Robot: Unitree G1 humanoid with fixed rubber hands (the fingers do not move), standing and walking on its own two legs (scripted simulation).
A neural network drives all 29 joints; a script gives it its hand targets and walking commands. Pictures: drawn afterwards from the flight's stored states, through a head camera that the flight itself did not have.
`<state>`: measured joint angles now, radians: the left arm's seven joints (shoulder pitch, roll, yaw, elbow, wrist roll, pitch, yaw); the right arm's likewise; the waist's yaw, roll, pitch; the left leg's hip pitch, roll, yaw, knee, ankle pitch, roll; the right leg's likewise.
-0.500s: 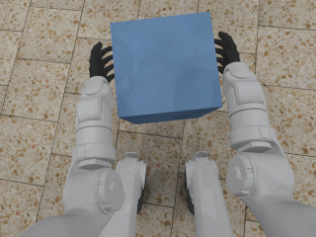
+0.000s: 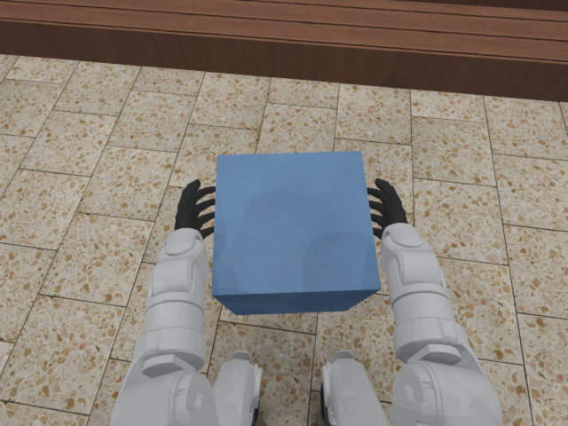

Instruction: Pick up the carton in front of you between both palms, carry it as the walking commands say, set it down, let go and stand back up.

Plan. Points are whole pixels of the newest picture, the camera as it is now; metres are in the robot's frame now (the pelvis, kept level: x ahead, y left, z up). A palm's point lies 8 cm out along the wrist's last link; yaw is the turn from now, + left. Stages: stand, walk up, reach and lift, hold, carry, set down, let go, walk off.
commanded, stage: reach and lift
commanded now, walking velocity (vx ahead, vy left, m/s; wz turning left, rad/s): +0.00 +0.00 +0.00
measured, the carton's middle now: (290, 244) +0.41 +0.00 -0.10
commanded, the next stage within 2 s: hold in 1.58 s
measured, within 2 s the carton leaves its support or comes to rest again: neither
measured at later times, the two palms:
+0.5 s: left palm (144, 212) +0.35 +0.15 +0.12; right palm (434, 221) +0.35 -0.14 +0.12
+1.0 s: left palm (129, 207) +0.34 +0.15 +0.16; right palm (452, 219) +0.33 -0.15 +0.15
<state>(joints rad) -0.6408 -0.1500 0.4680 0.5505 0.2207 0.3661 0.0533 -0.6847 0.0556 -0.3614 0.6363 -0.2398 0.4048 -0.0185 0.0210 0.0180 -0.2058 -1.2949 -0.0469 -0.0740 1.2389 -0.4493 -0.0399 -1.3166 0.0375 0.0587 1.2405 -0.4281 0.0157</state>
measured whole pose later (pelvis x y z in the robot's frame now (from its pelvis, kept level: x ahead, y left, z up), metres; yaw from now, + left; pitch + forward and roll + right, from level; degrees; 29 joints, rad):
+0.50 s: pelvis +0.05 +0.01 +0.11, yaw +0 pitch +5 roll +0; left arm -0.31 -0.16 0.30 0.42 0.24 0.48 0.03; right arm -0.31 0.14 -0.28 0.43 -0.24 0.52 -0.02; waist 0.00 0.01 -0.10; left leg -0.43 -0.02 -0.08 0.62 -0.29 -0.01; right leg -0.44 0.02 0.07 0.61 -0.27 0.02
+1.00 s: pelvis +0.03 +0.01 +0.13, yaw +0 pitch -4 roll +0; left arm -0.36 -0.18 0.33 0.39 0.31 0.59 -0.01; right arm -0.34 0.17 -0.31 0.38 -0.31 0.63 0.01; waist 0.00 0.01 0.03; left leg -0.18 -0.02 -0.08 0.48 -0.23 -0.01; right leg -0.19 0.01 0.07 0.47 -0.20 0.01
